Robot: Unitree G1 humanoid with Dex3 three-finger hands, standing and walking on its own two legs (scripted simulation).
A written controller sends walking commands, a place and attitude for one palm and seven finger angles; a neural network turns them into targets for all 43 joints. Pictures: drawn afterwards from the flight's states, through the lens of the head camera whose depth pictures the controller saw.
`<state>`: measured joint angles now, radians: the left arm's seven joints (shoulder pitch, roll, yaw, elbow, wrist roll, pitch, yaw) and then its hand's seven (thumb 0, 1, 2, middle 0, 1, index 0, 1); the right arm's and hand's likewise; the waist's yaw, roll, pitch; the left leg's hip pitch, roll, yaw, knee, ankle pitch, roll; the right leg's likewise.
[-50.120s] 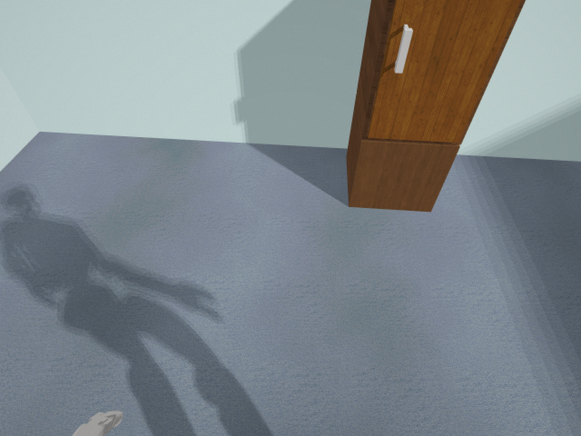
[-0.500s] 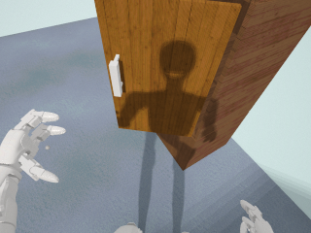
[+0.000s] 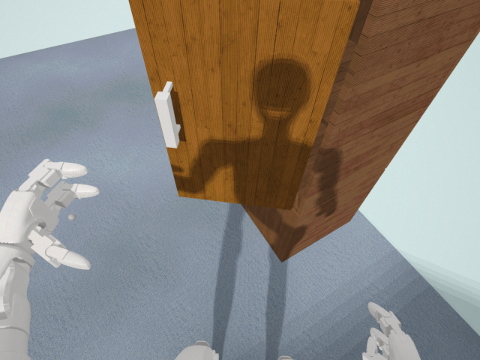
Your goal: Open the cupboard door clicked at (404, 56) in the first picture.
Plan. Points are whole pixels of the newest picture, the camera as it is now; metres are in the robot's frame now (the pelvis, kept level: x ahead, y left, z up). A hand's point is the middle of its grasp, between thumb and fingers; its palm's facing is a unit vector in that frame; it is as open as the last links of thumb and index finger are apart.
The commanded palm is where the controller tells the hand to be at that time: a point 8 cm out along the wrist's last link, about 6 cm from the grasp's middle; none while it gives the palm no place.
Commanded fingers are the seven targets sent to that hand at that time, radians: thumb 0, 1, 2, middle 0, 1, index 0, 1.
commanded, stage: move the hooked fingers beside the handle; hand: left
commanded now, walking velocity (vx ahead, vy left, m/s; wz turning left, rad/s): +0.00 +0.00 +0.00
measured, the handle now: (170, 115) +0.57 +0.18 +0.06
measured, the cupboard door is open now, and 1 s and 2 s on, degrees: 52 52 52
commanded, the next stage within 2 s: none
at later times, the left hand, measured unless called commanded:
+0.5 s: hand (92, 177) +0.38 +0.27 +0.08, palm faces -0.08 -1.00 -0.01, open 14.0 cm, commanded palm +0.36 +0.32 +0.07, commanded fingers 0.00 -0.50 0.30 -0.30 -1.20 -0.30 -1.20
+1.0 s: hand (114, 148) +0.45 +0.26 +0.07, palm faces -0.07 -1.00 -0.02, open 14.0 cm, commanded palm +0.44 +0.31 +0.07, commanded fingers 0.00 -0.50 0.30 -0.30 -1.20 -0.30 -1.20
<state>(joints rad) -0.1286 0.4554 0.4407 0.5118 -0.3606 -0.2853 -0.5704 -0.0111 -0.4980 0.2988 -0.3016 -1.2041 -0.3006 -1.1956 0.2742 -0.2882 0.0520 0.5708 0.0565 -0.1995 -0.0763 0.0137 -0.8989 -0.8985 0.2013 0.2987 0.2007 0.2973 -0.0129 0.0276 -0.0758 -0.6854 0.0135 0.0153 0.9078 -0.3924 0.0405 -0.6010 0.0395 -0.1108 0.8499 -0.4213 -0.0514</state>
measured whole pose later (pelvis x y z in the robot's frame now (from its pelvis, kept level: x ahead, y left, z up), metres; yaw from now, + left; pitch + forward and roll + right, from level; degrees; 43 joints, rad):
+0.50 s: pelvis +0.01 +0.02 +0.00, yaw -1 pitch +13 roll -3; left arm -0.39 0.49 0.41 0.73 -0.30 -0.31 -0.54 -0.01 -0.50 0.30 -0.30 -1.20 -0.30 -1.20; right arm 0.34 -0.29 0.04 0.59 0.05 -0.12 -0.06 0.01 -0.90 -0.90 0.20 0.30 0.20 0.30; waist -0.06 0.02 -0.09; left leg -0.75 0.00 0.04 0.92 -0.40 0.07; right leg -0.67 0.03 -0.09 0.86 -0.42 -0.02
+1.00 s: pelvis +0.01 +0.03 -0.01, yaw -2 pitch +16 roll -4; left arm -0.66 0.53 0.40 0.98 -0.20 -0.36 -0.45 -0.01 -0.50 0.30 -0.30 -1.20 -0.30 -1.20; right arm 0.37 -0.29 0.04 0.61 0.03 -0.01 -0.04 0.01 -0.90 -0.90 0.20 0.30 0.20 0.30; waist -0.10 0.02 -0.09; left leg -0.83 0.00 0.05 0.95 -0.41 0.08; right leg -0.75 0.02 -0.08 0.88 -0.42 -0.01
